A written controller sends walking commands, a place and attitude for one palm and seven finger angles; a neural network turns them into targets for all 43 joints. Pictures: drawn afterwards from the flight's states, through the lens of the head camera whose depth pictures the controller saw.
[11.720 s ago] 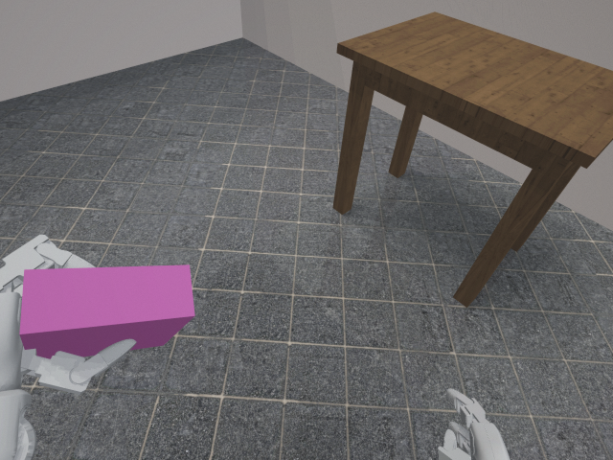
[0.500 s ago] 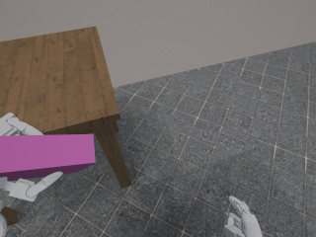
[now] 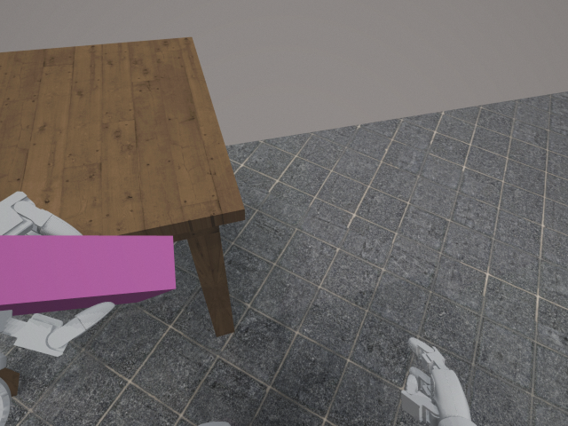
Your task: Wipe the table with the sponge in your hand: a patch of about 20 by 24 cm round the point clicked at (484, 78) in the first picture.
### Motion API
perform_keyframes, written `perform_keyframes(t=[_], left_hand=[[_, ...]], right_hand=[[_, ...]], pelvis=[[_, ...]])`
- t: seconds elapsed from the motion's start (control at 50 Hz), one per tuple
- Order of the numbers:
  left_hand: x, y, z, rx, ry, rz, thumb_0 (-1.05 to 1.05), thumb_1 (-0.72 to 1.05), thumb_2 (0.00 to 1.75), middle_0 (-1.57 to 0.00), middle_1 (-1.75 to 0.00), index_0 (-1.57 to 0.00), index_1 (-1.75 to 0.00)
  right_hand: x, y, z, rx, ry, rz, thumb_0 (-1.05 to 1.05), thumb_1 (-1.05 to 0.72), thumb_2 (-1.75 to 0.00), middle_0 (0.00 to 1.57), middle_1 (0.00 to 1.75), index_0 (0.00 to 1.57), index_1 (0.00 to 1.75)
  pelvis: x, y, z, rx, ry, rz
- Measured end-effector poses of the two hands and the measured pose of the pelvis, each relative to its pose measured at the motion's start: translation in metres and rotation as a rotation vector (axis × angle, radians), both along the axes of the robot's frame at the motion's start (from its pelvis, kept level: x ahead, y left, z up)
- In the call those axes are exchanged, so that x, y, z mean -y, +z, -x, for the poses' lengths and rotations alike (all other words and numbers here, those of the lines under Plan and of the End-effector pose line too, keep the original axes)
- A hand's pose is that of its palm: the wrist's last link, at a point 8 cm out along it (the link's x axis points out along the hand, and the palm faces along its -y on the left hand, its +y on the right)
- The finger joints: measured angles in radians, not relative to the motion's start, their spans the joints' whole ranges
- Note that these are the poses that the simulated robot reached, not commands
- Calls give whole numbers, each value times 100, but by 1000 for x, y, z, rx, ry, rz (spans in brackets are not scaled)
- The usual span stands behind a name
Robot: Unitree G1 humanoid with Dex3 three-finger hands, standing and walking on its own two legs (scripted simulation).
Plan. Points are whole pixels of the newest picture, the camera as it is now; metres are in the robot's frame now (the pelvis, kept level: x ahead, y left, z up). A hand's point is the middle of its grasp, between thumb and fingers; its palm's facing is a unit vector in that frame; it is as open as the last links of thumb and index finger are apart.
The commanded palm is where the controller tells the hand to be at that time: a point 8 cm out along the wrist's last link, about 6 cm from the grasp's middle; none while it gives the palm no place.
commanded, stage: come to a stop and stand still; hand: left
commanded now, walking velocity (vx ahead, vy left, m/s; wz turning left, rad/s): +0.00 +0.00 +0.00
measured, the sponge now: (110, 275) +0.24 +0.20 +0.14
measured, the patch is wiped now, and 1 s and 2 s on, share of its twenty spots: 0.00 0.00 0.00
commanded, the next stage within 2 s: look again from close up in 1.52 s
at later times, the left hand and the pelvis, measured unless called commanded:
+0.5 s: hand (19, 302) +0.19 +0.26 +0.17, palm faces +0.37 -0.78 -0.51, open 9.6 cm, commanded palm +0.12 +0.28 +0.18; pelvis -0.04 +0.00 +0.00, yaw +0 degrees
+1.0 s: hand out of the picture +0.19 +0.30 +0.18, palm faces +0.47 -0.81 -0.36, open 9.6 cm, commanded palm +0.13 +0.31 +0.18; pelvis -0.04 +0.03 +0.00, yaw -1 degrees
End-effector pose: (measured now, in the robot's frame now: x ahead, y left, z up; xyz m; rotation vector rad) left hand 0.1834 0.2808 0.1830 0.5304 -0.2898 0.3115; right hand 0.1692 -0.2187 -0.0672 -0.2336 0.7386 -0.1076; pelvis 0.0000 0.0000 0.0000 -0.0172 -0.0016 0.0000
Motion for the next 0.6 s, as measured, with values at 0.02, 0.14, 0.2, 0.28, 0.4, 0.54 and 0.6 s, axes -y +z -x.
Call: perform_keyframes(t=[0.02, 0.14, 0.2, 0.28, 0.4, 0.54, 0.6], left_hand=[[1, 3, 2, 2, 0, -4, -1, -45, 100, -79, -135, -79, -134], [14, 6, 15, -24, 1, -24, -1, -45, 100, -79, -135, -79, -134], [18, 0, 21, -57, 8, 5, -1, -45, 100, -79, -135, -79, -134], [15, -13, 28, -85, 15, 53, -1, -45, 100, -79, -135, -79, -134], [2, -19, 34, -66, 22, 78, -1, -45, 100, -79, -135, -79, -134], [-34, 30, 21, 138, 20, -151, -1, -45, 100, -79, -135, -80, -134], [-51, 35, 14, 187, 50, -78, -1, -45, 100, -79, -135, -80, -134]], right_hand=[[-4, 0, 0, 9, 7, -17, 1, -90, -90, 20, 30, 20, 30], [-12, -14, 12, 16, 18, -96, 1, -90, -90, 20, 30, 21, 30], [-6, -22, 26, -8, -2, -105, 1, -90, -90, 20, 30, 21, 30], [8, -26, 48, -50, -44, -61, 1, -90, -90, 20, 30, 21, 30], [23, -17, 73, -90, -82, 33, 2, -90, -90, 20, 30, 21, 30], [19, -15, 84, -90, 12, 71, 1, -90, -90, 20, 30, 20, 30], [13, -10, 87, -50, -6, 34, 2, -90, -90, 20, 30, 21, 30]], pelvis=[[0, 0, 1, -1, -3, 2], [6, -2, 13, 3, -10, 7], [8, -3, 18, 5, -8, 7], [5, -5, 21, 10, -4, 5], [0, -2, 29, 23, -10, -1], [1, -4, 53, 21, -13, 13], [-7, -2, 59, 30, -42, 8]])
